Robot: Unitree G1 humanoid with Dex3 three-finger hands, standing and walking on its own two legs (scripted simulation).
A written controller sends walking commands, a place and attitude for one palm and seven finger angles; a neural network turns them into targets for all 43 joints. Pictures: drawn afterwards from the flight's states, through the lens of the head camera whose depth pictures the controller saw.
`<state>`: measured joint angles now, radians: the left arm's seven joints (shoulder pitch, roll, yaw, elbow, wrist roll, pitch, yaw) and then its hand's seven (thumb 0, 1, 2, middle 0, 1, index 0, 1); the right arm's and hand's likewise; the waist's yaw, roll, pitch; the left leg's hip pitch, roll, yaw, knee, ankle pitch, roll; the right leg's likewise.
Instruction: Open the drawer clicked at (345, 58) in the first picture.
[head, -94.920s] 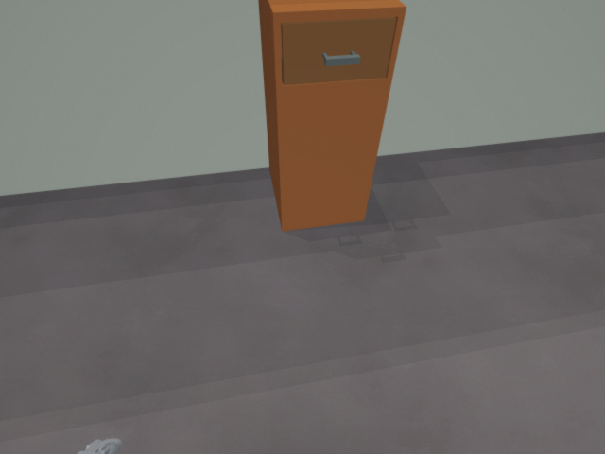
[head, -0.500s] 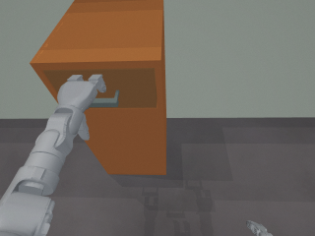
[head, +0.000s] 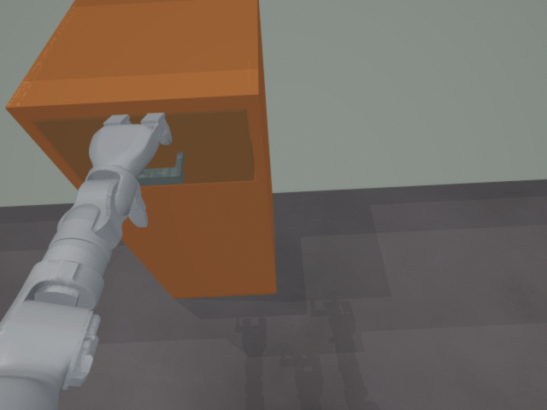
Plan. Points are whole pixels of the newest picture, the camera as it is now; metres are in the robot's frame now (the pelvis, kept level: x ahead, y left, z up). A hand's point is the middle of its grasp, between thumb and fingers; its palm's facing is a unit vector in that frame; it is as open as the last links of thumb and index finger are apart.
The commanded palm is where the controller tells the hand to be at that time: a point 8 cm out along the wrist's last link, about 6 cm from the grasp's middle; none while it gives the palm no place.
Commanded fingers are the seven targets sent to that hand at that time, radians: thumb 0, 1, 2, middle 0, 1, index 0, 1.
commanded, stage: move the hooked fingers above the handle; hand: left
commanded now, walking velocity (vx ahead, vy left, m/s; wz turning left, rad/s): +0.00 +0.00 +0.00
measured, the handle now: (154, 167) +0.50 +0.23 +0.02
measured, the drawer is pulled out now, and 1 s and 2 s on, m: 0.00 0.00 0.00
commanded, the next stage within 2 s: lower the fingers behind the handle in 0.62 s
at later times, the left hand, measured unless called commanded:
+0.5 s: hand (135, 172) +0.44 +0.22 +0.08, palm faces +0.00 -0.01 -1.00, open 13.8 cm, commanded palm +0.42 +0.23 +0.14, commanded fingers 0.00 -0.50 0.30 -0.30 -1.20 -0.30 -1.20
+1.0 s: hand (148, 176) +0.45 +0.21 +0.06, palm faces -0.04 -0.01 -1.00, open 13.8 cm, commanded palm +0.43 +0.23 +0.12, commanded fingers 0.00 -0.50 0.30 -0.30 -1.20 -0.30 -1.20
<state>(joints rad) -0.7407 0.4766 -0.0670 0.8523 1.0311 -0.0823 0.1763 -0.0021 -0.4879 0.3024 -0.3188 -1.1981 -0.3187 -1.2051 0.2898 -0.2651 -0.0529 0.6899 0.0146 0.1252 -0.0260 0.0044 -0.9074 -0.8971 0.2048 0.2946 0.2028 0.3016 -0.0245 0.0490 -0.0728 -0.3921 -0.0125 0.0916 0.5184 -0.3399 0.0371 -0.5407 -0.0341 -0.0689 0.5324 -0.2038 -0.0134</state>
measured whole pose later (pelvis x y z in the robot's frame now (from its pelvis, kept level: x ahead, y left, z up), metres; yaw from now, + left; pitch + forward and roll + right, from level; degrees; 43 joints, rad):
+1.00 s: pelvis -0.01 -0.01 +0.00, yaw +0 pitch +13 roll +1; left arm -0.75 0.47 -0.04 0.91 1.06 -0.09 0.21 0.00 -0.49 0.30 -0.32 -1.20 -0.32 -1.21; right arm 0.29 -0.27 -0.05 0.67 0.01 0.11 -0.04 0.00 -0.91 -0.90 0.21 0.29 0.20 0.30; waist -0.04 0.05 -0.07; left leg -0.42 0.00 0.09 0.54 -0.34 0.03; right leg -0.57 -0.03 -0.07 0.55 -0.20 -0.03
